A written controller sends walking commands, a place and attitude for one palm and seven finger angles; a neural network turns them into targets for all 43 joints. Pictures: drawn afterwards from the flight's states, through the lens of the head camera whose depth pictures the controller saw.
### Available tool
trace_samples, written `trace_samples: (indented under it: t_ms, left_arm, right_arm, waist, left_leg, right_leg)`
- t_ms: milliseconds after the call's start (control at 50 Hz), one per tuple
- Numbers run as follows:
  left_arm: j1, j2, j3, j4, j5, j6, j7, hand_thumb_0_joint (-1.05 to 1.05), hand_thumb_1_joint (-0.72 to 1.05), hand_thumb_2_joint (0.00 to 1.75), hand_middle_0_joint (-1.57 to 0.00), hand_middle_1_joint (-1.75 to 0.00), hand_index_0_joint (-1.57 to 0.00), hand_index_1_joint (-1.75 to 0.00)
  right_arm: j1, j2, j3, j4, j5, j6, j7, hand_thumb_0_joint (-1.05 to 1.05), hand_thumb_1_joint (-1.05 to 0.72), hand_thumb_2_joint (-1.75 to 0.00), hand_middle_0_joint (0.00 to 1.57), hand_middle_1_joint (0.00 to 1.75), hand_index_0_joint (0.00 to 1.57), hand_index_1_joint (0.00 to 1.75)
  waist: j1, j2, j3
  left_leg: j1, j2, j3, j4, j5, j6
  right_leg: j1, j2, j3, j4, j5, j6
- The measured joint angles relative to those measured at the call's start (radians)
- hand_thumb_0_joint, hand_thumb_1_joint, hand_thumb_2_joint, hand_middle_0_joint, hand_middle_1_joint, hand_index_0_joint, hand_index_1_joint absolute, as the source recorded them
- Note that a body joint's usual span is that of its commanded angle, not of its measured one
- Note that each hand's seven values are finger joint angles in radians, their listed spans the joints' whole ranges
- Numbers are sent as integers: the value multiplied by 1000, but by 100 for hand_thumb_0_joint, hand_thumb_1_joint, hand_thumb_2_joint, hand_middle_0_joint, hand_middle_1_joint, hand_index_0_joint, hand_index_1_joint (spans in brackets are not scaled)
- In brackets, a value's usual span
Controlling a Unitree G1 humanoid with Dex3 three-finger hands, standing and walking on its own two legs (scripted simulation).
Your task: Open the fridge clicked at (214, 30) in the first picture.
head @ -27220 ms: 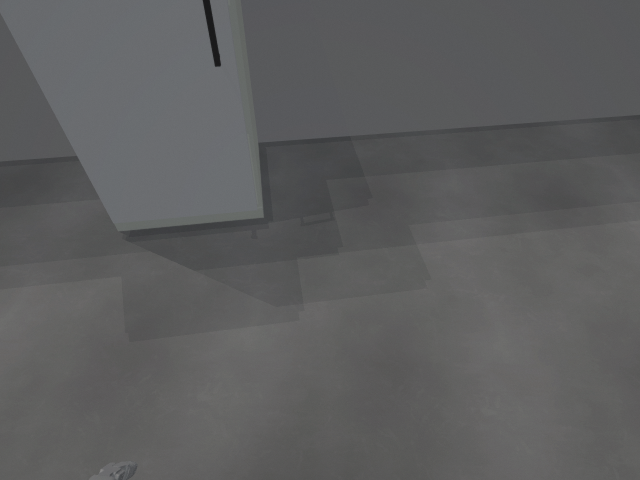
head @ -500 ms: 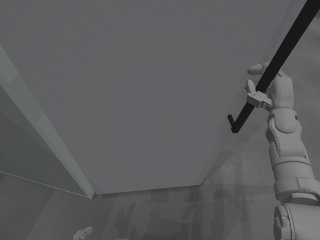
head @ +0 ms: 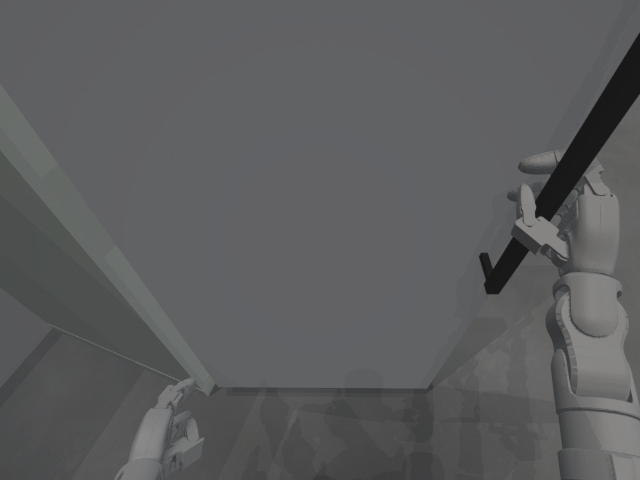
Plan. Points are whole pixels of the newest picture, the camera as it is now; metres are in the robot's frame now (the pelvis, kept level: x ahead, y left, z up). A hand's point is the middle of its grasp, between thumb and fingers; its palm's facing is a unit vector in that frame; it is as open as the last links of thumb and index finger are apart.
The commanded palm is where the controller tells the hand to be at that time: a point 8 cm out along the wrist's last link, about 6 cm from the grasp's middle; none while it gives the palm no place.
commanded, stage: stop walking and hold the door back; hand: right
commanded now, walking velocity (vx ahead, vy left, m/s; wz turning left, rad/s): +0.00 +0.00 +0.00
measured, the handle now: (559, 158) +0.40 -0.21 +0.21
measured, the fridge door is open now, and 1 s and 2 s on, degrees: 69 70 70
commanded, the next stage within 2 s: loosen the grip on the handle in 0.10 s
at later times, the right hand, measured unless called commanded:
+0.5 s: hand (531, 232) +0.35 -0.19 +0.15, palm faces +0.21 +0.96 -0.19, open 10.6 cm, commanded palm +0.33 -0.23 +0.15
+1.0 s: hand (528, 247) +0.35 -0.20 +0.12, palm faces +0.21 +0.96 -0.20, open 14.7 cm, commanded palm +0.31 -0.26 +0.14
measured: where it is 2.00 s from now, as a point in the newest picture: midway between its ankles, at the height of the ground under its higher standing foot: outside the picture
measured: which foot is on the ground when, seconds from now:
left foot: down 0.00-1.00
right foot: down 0.00-1.00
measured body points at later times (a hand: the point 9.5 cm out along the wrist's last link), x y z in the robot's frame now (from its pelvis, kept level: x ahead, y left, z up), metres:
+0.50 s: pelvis -0.04 +0.00 -0.01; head -0.05 -0.01 +0.44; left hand +0.10 +0.26 -0.09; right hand +0.34 -0.24 +0.16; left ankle +0.00 +0.12 -0.73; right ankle +0.04 -0.12 -0.73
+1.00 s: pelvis -0.01 +0.01 -0.01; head +0.00 +0.01 +0.44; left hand +0.13 +0.26 -0.10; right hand +0.34 -0.25 +0.14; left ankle +0.00 +0.12 -0.73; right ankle +0.04 -0.12 -0.73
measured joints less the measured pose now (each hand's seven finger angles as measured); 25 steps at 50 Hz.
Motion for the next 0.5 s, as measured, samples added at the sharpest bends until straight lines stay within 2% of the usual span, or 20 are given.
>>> trace_samples:
  t_ms: [60, 120, 200, 240, 260, 300, 360, 420, 500]
  left_arm:
    - [-26, -20, -29, 9, -3, 10, 5, 1, 90, 89, -20, -30, -20, -30]
    - [-37, -31, -46, 28, -3, 21, 17, 1, 90, 89, -20, -30, -20, -30]
    - [-42, -25, -55, 50, -1, 36, 31, 1, 90, 89, -20, -30, -20, -30]
    - [-34, -26, -28, 57, 3, 21, 14, 1, 90, 89, -20, -30, -20, -30]
    - [-22, -27, -22, 62, -4, 8, 2, 1, 90, 89, -20, -30, -20, -30]
    - [0, -14, -16, 56, -9, -10, -16, 1, 90, 89, -20, -30, -20, -30]
    - [32, 19, -3, 33, -10, -26, -28, 1, 90, 89, -20, -30, -20, -30]
    - [59, 46, 5, 22, -14, -32, -28, 1, 90, 89, -20, -30, -20, -30]
    - [92, 68, 10, 33, -16, -34, -18, 1, 90, 89, -20, -30, -20, -30]
  right_arm:
    - [20, 10, 17, -9, 3, 3, -1, 1, -73, -79, 45, 140, 40, 140]
    - [13, 12, 48, 21, 8, 11, 3, -1, -72, -80, 45, 140, 41, 140]
    - [-23, 14, 76, 101, 10, 20, 8, -4, -71, -82, 45, 140, 43, 140]
    - [-94, 4, 74, 180, -36, 19, 55, -5, -69, -82, 48, 141, 44, 140]
    - [-132, 4, 68, 226, -43, 27, 76, -5, -67, -81, 49, 141, 44, 140]
    - [-165, 21, 27, 282, -20, 46, 97, -4, -63, -78, 50, 141, 44, 140]
    - [-153, 30, -1, 322, -11, 29, 66, -3, -52, -73, 49, 141, 42, 138]
    - [-164, 19, 0, 370, -32, -19, 21, -1, -34, -63, 48, 141, 35, 134]
    - [-168, -5, 12, 393, -48, -88, -2, 0, -1, -47, 46, 140, 31, 133]
  waist:
    - [-16, -34, 3]
    - [-31, -38, -15]
    - [-37, -38, -39]
    - [-50, -25, -38]
    - [-47, -6, -59]
    - [-33, 7, -93]
    - [-9, -5, -122]
    - [10, -1, -130]
    - [7, 7, -121]
  left_leg:
    - [10, -10, 9, -6, 4, 6]
    - [7, 4, 8, 4, -17, 3]
    - [10, 17, 4, -3, -9, -7]
    - [10, 17, 1, -15, 6, -6]
    - [-9, 26, 5, -8, 8, -4]
    - [-28, 33, 9, 2, 10, -3]
    - [-42, 33, 6, 21, 8, -4]
    - [-73, 35, 3, 63, -5, -2]
    - [-113, 26, -8, 101, -11, 3]
  right_leg:
    - [1, -10, 8, 10, -7, 5]
    - [7, 5, 6, -7, 4, 3]
    - [18, 19, 0, -31, 21, -7]
    - [21, 19, -3, -45, 33, -11]
    - [9, 29, -1, -59, 52, -11]
    - [-6, 36, 4, -66, 66, -10]
    - [-18, 35, 1, -46, 60, -13]
    - [-44, 39, 5, -15, 50, -14]
    - [-78, 48, 27, 22, 33, -12]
